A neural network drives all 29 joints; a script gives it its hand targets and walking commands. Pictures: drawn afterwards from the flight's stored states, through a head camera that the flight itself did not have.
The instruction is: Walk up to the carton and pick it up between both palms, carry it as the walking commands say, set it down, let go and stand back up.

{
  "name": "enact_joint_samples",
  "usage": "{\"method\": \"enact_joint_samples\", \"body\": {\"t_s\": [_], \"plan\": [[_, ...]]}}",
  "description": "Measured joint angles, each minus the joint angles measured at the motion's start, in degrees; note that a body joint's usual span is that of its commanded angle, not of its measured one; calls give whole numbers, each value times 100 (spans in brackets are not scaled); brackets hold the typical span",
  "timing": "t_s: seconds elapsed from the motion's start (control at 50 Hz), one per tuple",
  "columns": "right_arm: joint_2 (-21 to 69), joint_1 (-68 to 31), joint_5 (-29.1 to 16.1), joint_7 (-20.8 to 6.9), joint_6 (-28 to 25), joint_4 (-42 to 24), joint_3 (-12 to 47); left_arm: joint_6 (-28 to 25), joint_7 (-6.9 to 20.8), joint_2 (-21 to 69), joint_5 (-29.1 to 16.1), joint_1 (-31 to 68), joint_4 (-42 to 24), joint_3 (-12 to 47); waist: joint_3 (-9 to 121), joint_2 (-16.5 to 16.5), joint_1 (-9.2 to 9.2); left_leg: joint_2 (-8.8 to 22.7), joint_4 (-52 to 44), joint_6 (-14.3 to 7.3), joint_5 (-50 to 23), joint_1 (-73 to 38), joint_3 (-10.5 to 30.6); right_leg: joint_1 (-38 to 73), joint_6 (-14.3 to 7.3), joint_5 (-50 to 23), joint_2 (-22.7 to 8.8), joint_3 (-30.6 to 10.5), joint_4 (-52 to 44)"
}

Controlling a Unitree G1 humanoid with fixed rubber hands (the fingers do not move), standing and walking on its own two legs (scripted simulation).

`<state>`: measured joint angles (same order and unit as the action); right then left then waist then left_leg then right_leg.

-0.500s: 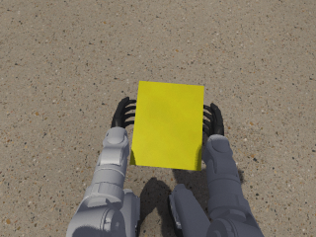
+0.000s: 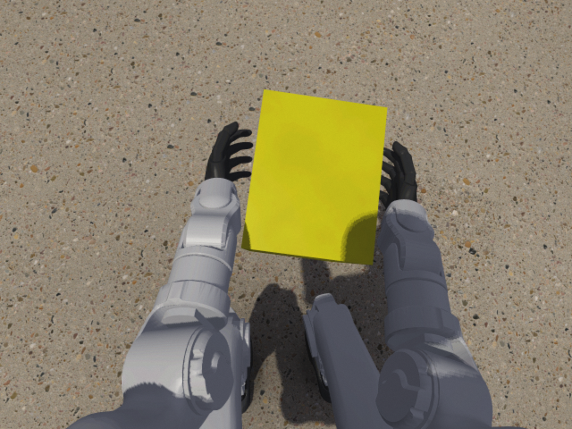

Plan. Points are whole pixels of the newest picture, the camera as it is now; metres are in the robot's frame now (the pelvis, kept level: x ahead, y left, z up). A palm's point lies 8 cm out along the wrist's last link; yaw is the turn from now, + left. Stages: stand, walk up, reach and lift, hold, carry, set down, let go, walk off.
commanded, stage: set down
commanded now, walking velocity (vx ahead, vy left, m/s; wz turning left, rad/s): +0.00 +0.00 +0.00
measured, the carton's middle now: (305, 193) +0.44 -0.08 -0.15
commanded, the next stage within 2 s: none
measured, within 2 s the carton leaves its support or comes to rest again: neither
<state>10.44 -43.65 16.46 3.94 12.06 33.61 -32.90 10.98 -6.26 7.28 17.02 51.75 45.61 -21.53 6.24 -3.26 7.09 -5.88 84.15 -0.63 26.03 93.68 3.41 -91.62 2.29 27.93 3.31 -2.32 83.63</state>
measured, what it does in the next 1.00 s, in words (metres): lowers itself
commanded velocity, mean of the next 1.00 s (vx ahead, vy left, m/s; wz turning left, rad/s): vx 0.00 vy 0.00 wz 0.00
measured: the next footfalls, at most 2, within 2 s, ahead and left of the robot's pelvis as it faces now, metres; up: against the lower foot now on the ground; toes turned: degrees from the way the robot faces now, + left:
none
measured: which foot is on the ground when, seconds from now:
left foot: down 0.00-1.00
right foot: down 0.00-1.00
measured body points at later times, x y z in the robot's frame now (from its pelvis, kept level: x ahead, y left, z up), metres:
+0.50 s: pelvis -0.01 +0.00 -0.07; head +0.27 -0.01 +0.28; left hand +0.50 +0.04 -0.17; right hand +0.43 -0.21 -0.17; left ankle +0.09 +0.10 -0.55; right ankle +0.08 -0.13 -0.55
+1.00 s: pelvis -0.02 -0.01 -0.13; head +0.30 -0.02 +0.18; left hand +0.52 +0.03 -0.25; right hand +0.46 -0.21 -0.25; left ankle +0.09 +0.10 -0.55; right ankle +0.08 -0.13 -0.55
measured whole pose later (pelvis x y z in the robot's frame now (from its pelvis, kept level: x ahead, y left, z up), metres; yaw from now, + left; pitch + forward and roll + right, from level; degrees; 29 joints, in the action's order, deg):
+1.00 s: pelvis -0.02 -0.01 -0.13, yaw -1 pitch +44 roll -3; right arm 4.5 -63.3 15.2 4.8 16.2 35.5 -34.8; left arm 14.5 -7.3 0.2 15.5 74.1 51.1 -21.5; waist -2.4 -3.3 5.9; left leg -6.4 107.6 0.7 28.5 122.5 2.8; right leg -120.4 2.9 30.7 4.7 -1.2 107.4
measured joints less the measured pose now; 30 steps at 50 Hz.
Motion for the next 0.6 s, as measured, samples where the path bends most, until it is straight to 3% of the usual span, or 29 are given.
{"method": "enact_joint_samples", "body": {"t_s": [0.6], "plan": [[-359, -1138, -58, -18, 319, 38, -159, 235, -142, -357, -158, 1296, 290, 18, -276, -64, -99, -44, 1543, 73, 213, 1992, -37, -1975, 47, 243, 75, 73, 1555]]}}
